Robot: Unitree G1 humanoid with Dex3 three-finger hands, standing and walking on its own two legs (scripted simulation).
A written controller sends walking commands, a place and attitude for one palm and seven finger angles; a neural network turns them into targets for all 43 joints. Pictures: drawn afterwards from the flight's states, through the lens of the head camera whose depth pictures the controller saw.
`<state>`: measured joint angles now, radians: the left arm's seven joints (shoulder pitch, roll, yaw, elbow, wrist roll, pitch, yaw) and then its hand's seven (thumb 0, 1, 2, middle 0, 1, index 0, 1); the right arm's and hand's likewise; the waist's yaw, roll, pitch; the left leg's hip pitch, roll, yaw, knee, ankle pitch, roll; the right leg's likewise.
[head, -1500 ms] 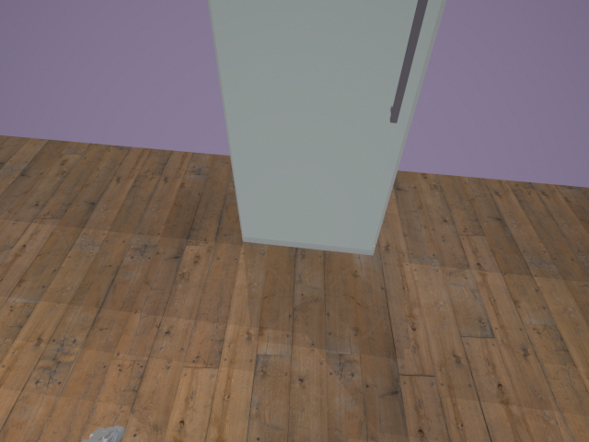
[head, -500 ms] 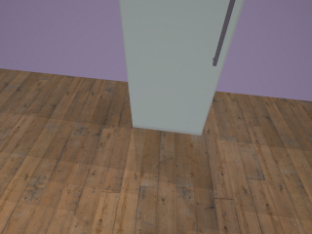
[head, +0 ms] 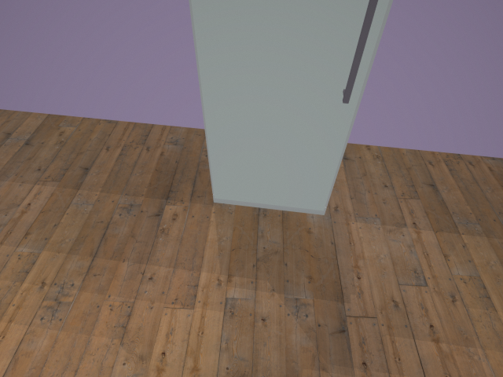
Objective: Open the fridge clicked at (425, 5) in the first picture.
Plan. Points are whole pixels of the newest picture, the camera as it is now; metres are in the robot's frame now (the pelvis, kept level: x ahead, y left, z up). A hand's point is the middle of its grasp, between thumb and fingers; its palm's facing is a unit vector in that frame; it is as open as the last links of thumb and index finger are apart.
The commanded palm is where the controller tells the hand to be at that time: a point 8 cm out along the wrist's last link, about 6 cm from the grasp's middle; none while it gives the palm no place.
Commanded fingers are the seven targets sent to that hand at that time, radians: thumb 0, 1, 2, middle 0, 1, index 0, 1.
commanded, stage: walk to a spot facing it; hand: right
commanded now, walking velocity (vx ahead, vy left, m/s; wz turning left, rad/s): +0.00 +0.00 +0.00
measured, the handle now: (366, 21) +0.94 -0.25 +0.18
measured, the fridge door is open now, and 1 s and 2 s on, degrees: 0 0 0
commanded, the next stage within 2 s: take the last steps up to it in 0.32 s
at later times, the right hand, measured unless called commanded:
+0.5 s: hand out of the picture +0.06 -0.20 -0.19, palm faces +0.03 +0.99 -0.15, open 7.4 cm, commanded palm none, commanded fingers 0.00 -0.90 -0.90 0.20 0.30 0.20 0.30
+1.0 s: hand (352, 341) +0.24 -0.19 -0.18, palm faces +0.15 +0.97 -0.18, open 7.2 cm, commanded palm none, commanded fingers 0.00 -0.90 -0.90 0.20 0.30 0.20 0.30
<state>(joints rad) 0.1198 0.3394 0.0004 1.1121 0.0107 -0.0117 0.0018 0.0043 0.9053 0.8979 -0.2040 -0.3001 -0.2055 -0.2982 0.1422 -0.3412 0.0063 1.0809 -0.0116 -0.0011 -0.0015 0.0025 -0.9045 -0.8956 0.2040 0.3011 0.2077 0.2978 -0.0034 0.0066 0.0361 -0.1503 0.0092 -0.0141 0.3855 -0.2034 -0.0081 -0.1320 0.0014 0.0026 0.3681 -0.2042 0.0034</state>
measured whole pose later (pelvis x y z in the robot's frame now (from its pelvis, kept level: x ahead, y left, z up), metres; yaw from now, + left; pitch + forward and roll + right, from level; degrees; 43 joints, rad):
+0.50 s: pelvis +0.08 -0.03 -0.01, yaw -2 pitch -1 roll +1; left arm 0.42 0.12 0.00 1.13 0.02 -0.06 0.03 0.00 0.91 0.90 -0.20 -0.30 -0.20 -0.30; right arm 0.33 -0.18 -0.02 1.11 -0.02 0.01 0.00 0.01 -0.91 -0.90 0.20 0.30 0.20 0.30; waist 0.02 0.04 0.03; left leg -0.39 0.04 0.07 1.01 -0.48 0.00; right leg -0.06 0.02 -0.01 0.45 -0.37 -0.04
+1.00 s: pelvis +0.24 -0.01 -0.01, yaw -6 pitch -1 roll +1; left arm 0.24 0.17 0.07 1.03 0.03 -0.02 -0.01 0.00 0.91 0.90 -0.20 -0.30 -0.20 -0.30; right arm 0.30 -0.17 -0.05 1.06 -0.03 -0.04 -0.02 0.00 -0.94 -0.90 0.20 0.30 0.21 0.30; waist 0.00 0.01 0.00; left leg -0.20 0.03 0.17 0.46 -0.25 0.02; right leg -0.46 -0.11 -0.10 0.84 -0.31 0.01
